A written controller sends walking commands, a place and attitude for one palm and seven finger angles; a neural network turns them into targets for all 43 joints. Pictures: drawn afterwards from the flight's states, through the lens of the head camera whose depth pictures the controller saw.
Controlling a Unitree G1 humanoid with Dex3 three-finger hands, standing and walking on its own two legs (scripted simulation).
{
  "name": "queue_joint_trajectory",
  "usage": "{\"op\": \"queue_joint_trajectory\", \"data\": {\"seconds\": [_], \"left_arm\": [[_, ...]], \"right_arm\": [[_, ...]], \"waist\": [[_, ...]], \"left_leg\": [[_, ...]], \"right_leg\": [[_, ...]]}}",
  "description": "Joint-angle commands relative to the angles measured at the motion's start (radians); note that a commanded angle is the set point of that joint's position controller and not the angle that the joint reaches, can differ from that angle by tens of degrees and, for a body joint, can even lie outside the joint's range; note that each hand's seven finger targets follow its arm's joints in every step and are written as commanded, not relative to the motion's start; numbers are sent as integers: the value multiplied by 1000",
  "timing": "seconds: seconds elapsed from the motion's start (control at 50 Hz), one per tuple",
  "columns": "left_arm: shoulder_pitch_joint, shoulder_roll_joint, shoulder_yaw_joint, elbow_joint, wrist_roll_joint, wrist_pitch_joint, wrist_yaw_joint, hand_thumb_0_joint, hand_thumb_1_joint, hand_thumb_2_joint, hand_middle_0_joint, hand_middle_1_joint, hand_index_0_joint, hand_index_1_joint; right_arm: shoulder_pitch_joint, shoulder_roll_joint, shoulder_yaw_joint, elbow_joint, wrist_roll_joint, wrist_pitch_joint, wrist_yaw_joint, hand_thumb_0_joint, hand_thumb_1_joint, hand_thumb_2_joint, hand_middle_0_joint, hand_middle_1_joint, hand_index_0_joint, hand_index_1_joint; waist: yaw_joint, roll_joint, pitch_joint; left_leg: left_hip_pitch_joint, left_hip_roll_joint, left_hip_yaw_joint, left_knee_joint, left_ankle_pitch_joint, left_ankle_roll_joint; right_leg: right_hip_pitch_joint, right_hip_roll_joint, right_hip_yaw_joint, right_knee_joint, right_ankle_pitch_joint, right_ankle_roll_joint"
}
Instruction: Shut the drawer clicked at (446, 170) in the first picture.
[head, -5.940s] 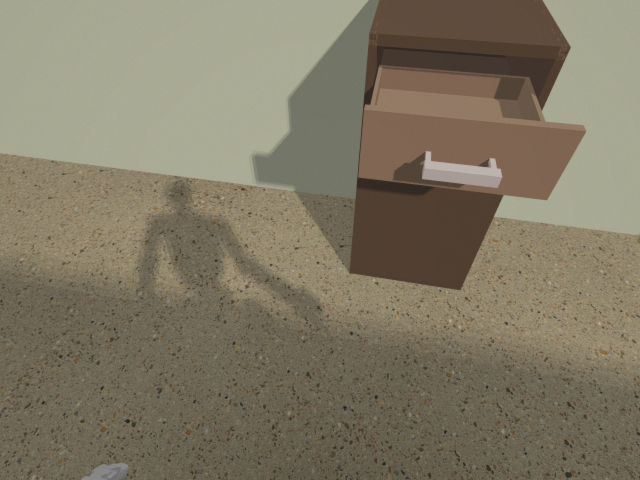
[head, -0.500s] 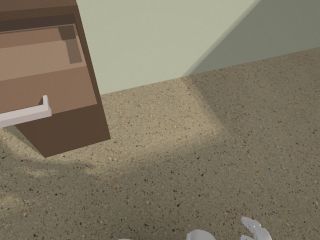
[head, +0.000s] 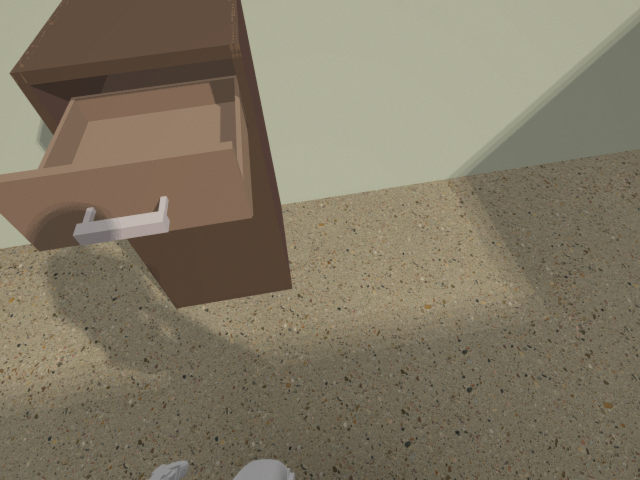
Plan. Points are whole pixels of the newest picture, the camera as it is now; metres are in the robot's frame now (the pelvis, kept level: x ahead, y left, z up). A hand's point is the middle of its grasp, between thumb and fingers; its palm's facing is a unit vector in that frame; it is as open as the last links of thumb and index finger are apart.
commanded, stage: turn to face it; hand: left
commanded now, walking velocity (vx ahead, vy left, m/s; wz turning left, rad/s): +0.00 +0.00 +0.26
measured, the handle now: (125, 217) +0.49 +0.34 +0.03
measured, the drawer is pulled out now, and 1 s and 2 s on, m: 0.29 0.29 0.29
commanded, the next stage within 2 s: take the last steps up to it in 0.08 s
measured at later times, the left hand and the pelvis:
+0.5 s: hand out of the picture +0.01 +0.25 -0.17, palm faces +0.15 -0.97 -0.19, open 7.3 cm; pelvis +0.02 +0.06 +0.01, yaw +6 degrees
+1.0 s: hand out of the picture +0.12 +0.18 -0.16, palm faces +0.20 -0.96 -0.19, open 7.2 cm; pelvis +0.14 +0.02 +0.01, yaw +8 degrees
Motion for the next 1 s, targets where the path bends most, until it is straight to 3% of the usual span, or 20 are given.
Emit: {"op": "queue_joint_trajectory", "data": {"seconds": [0.0,0.08,0.14,0.16,0.18,0.2,0.24,0.28,0.32,0.4,0.54,0.62,0.66,0.68,0.7,0.72,0.76,0.82,0.88,0.98], "left_arm": [[95,230,68,-21,5,-16,8,0,900,900,-200,-300,-200,-300],[120,250,77,16,9,-8,7,0,900,900,-200,-300,-200,-300],[91,238,78,40,-3,0,6,0,900,900,-200,-300,-200,-300],[106,199,70,35,-14,6,3,0,900,900,-200,-300,-200,-300],[129,123,51,12,-20,10,-4,0,900,900,-200,-300,-200,-300],[89,124,40,7,-8,13,-2,0,900,900,-200,-300,-200,-300],[22,142,44,33,-1,14,-8,0,900,900,-200,-300,-200,-300],[46,135,42,80,0,5,-28,0,900,900,-200,-300,-200,-300],[92,121,33,114,1,2,-34,0,900,900,-200,-300,-200,-300],[69,103,26,120,5,-2,-36,0,900,900,-200,-300,-200,-300],[-45,85,30,85,-1,-12,-47,0,900,900,-200,-300,-200,-300],[-23,59,35,94,-4,-27,-49,0,900,900,-200,-300,-200,-300],[111,73,46,142,-1,-36,-44,0,900,900,-200,-300,-200,-300],[220,120,57,179,4,-49,-39,0,900,900,-200,-300,-200,-300],[323,209,75,209,5,-60,-29,0,900,900,-200,-300,-200,-300],[380,245,77,209,-12,-58,-22,0,900,900,-200,-300,-200,-300],[226,174,64,181,-13,-53,-11,0,900,900,-200,-300,-200,-300],[130,71,37,158,-7,-65,-2,0,900,900,-200,-300,-200,-300],[156,68,30,174,-4,-76,-3,0,900,900,-200,-300,-200,-300],[221,89,30,214,-4,-85,-8,0,900,900,-200,-300,-200,-300]], "right_arm": [[-93,-23,6,-88,5,-26,1,0,-900,-900,200,300,200,300],[-105,-11,19,-83,12,-40,-5,0,-900,-900,200,300,200,300],[-19,-28,21,-52,11,-55,-12,0,-900,-900,200,300,200,300],[23,-86,12,-43,4,-68,-14,0,-900,-900,200,300,200,300],[52,-175,-3,-44,-4,-75,-19,0,-900,-900,200,300,200,300],[84,-197,-5,-32,-5,-66,-26,0,-900,-900,200,300,200,300],[78,-145,11,-12,-7,-80,-48,0,-900,-900,200,300,200,300],[29,-87,29,-17,-3,-96,-49,0,-900,-900,200,300,200,300],[42,-71,32,-7,3,-110,-48,0,-900,-900,200,300,200,300],[120,-50,27,31,4,-123,-49,0,-900,-900,200,300,200,300],[176,-61,19,74,-6,-130,-50,0,-900,-900,200,300,200,300],[169,-66,19,99,-10,-127,-50,0,-900,-900,200,300,200,300],[155,-48,23,110,-6,-124,-49,0,-900,-900,200,300,200,300],[161,-15,30,111,1,-128,-45,0,-900,-900,200,300,200,300],[180,52,41,91,9,-135,-37,0,-900,-900,200,300,200,300],[130,10,37,58,6,-128,-35,0,-900,-900,200,300,200,300],[88,16,20,64,-1,-113,-25,0,-900,-900,200,300,200,300],[155,68,24,105,-12,-89,-17,0,-900,-900,200,300,200,300],[161,91,23,107,-11,-80,-12,0,-900,-900,200,300,200,300],[43,88,27,63,-5,-92,-3,0,-900,-900,200,300,200,300]], "waist": [[69,-229,-61],[79,-265,-89],[28,-237,-122],[8,-77,-164],[4,227,-174],[-18,196,-155],[-21,206,-86],[12,106,-9],[23,89,-8],[10,45,31],[-13,68,70],[14,55,63],[76,-7,19],[119,-99,-32],[142,-328,-84],[164,-293,-109],[105,-218,3],[23,-137,43],[11,-135,46],[43,-136,46]], "left_leg": [[-11,7,46,-164,-38,-4],[97,-7,86,-366,-56,17],[283,-5,99,-669,158,33],[439,89,9,-762,349,63],[535,333,-294,-776,666,182],[490,399,-324,-803,641,264],[441,325,-304,-846,417,254],[381,255,-218,-892,326,233],[383,223,-163,-919,299,228],[403,238,-185,-960,233,255],[413,270,-202,-982,154,272],[313,255,-160,-906,209,245],[208,190,-97,-759,165,192],[109,115,-24,-562,128,152],[-90,-5,102,-283,-52,100],[-141,4,57,-84,-205,99],[-164,82,3,60,-37,102],[-60,117,25,-1,119,64],[-22,117,61,-97,165,42],[-41,110,89,-306,180,28]], "right_leg": [[104,-235,127,-153,497,-122],[115,-248,119,-106,555,-125],[70,-212,60,12,476,-51],[-45,-162,18,151,326,1],[-264,-42,-25,304,-195,72],[-300,-19,40,452,-363,63],[-380,-12,115,594,-267,52],[-375,-22,114,632,-118,49],[-357,-21,104,606,-55,53],[-381,-24,95,508,-31,55],[-365,-33,81,279,-31,47],[-169,7,46,122,4,32],[70,41,25,-8,68,20],[239,-32,129,-90,-2,-7],[395,-274,463,-212,-62,-106],[336,-371,627,-327,-153,-180],[117,-329,550,-385,-355,-176],[-62,-225,272,-389,-101,-122],[-92,-188,178,-391,36,-122],[10,-189,169,-367,158,-140]]}}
